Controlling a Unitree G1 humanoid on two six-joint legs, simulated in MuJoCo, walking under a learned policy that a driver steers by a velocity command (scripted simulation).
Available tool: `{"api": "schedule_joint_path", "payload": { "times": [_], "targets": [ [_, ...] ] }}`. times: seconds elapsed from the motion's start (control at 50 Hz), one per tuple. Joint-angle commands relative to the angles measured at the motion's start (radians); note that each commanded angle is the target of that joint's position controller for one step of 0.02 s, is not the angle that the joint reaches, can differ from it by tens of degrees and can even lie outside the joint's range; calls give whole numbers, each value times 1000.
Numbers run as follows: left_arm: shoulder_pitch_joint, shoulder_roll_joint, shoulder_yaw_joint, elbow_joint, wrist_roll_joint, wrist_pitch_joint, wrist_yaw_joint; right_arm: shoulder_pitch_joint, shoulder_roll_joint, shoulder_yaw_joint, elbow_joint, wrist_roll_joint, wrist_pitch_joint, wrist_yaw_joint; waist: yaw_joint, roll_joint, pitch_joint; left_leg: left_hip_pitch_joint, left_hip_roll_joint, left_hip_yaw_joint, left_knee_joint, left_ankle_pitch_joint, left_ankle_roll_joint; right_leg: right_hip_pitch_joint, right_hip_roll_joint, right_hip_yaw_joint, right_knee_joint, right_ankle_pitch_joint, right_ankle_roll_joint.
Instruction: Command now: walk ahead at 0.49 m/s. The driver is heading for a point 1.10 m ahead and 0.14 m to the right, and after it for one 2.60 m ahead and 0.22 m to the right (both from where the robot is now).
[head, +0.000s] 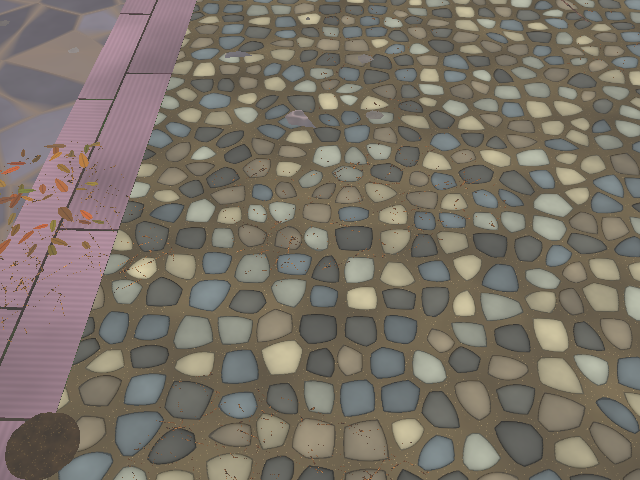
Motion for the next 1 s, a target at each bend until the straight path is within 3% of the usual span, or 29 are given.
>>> {"api": "schedule_joint_path", "payload": {
  "times": [0.02, 0.1, 0.2, 0.24, 0.26, 0.28, 0.3, 0.32, 0.34, 0.36, 0.38, 0.4, 0.44, 0.48, 0.56, 0.64, 0.7, 0.74, 0.78, 0.82, 0.84, 0.86, 0.88, 0.9, 0.92, 0.94, 0.96, 1.0],
  "targets": [
    [35, 47, 14, -42, 13, 3, 7, -40, -132, -21, -55, 1, -18, -20, 47, 75, 54, -107, 279, -208, -207, 70, 171, -20, -42, 1, -140, 161, 28],
    [-128, 29, 7, -85, 3, -9, -6, 41, -160, -25, -38, 17, -5, -35, -12, 76, 53, -17, 264, -160, -190, 85, 127, 11, 3, -37, -431, 307, 36],
    [-250, 43, 3, -134, -10, -18, -36, 114, -170, -32, -4, 27, 17, -38, -48, 91, 81, 145, 327, -179, -118, 59, 113, 8, 32, -43, -583, 217, 17],
    [-226, 65, 10, -140, -10, -27, -46, 105, -182, -38, -3, 27, 27, -40, -22, 104, 67, 189, 351, -193, -63, 110, 97, 66, 49, -52, -624, 136, -11],
    [-172, 84, 19, -129, -9, -31, -48, 85, -189, -40, -7, 27, 33, -41, 15, 115, 38, 191, 345, -183, -1, 225, 83, 153, 73, -74, -645, 107, -28],
    [-45, 119, 41, -91, -7, -33, -45, 67, -177, -34, -13, 22, 38, -40, 81, 107, -35, 172, 298, -143, 151, 390, 61, 321, 107, -100, -667, 100, -53],
    [159, 191, 68, -39, -1, -35, -37, 57, -138, -18, -33, 8, 38, -40, 158, 54, -179, 30, 236, -87, 422, 360, 25, 616, 21, -4, -639, 125, -108],
    [295, 307, 97, -12, 15, -27, -35, 159, -22, 18, -52, 4, 16, -30, 143, -196, -326, -396, 67, -11, 834, -18, -56, 1026, -230, 429, -696, 17, -265],
    [310, 230, 75, -8, 12, -26, -39, 161, -57, 13, -36, 20, -12, -25, 149, -222, -391, -544, 44, -166, 1000, -420, -46, 1071, -284, 689, -835, -66, -302],
    [217, 167, 54, -23, 7, -28, -39, 68, -155, -13, -62, 47, -26, -21, 130, -150, -240, -629, 108, -186, 1060, -363, -23, 948, -251, 550, -843, -71, -243],
    [117, 130, 41, -48, 5, -26, -39, 1, -163, -15, -80, 49, -28, -25, 99, -78, -155, -610, 166, -156, 1029, -263, -16, 800, -211, 400, -860, 2, -209],
    [48, 98, 30, -59, 8, -24, -44, -33, -149, -19, -85, 35, -22, -31, 71, -21, -88, -570, 200, -139, 963, -191, -22, 666, -166, 299, -900, 72, -191],
    [17, 65, 20, -49, 18, -27, -53, -5, -110, -24, -77, 23, 8, -37, 19, -46, -42, -460, 235, -135, 875, -114, -32, 525, -103, 181, -964, 141, -169],
    [55, 86, 27, -23, 17, -33, -50, 6, -85, -24, -76, 19, 26, -40, 4, -34, -21, -460, 237, -122, 833, -70, -47, 494, -88, 117, -992, 245, -184],
    [124, 113, 33, 11, 15, -24, -28, -140, -83, -29, -129, 9, 28, -41, 29, -14, 18, -569, 239, -116, 626, 99, -72, 542, -83, 57, -1014, 327, -180],
    [178, 128, 34, 36, 6, -17, -15, -283, -64, -22, -167, 16, 20, -29, 72, -20, 50, -527, 204, -82, 396, 240, -72, 565, -63, 6, -1035, 260, -154],
    [231, 133, 37, 66, 0, -7, -12, -365, -65, -18, -194, 23, 16, -16, 98, -20, 81, -540, 187, -74, 308, 227, -63, 649, -91, 7, -1018, 237, -154],
    [229, 129, 37, 79, 2, 7, -5, -396, -64, -16, -212, 17, 7, -4, 93, -20, 98, -517, 169, -67, 251, 193, -46, 687, -99, -10, -951, 383, -137],
    [212, 139, 40, 84, 4, 19, 1, -355, -84, -23, -207, 12, -2, 6, 61, -47, 53, -418, 138, -58, 223, 153, -22, 716, -105, -11, -863, 557, -109],
    [163, 144, 40, 73, 2, 27, 5, -162, -141, -52, -143, 1, -10, 2, -38, -55, -65, -158, 76, -19, 166, 213, 15, 709, -45, -37, -658, 748, -62],
    [176, 125, 32, 61, 12, 24, 4, -43, -201, -69, -108, -10, -13, -6, -72, 1, -169, 80, 155, -77, 196, 533, 49, 595, 21, -71, -462, 604, -18],
    [277, 37, 3, 59, 30, 12, -4, 62, -263, -75, -92, -40, -3, -16, -50, 210, -328, 474, 421, -377, 270, 914, 198, 251, 150, -100, -78, 59, 47],
    [367, 9, -7, 97, 23, -2, -14, 82, -214, -52, -89, -29, 10, -13, -28, 295, -481, 562, 534, -573, 232, 1116, 288, 164, 214, 56, 131, -508, 66],
    [365, 81, 14, 111, -12, 0, -18, 32, -197, -53, -95, -1, 19, -5, -23, 234, -455, 462, 507, -518, 180, 830, 287, 125, 167, 113, 206, -477, 63],
    [242, 111, 20, 81, -22, 9, -10, -83, -160, -43, -121, 11, 25, -8, -10, 145, -288, 292, 449, -414, 126, 621, 232, 63, 111, 43, 177, -415, 65],
    [162, 101, 25, 65, -12, 25, 1, -165, -119, -28, -132, 7, 25, -11, 12, 76, -174, 121, 397, -337, 69, 509, 194, 75, 71, 18, 107, -341, 73],
    [153, 90, 30, 64, -1, 47, 14, -217, -84, -15, -135, 0, 24, -13, 47, 75, -126, -20, 355, -273, 28, 453, 162, 156, 37, 17, 26, -292, 77],
    [194, 33, 22, 73, 12, 72, 26, -243, -92, -17, -120, -27, 27, -14, 86, 130, -103, -177, 308, -193, -21, 425, 148, 307, 39, -11, -113, -218, 82]
  ]
}}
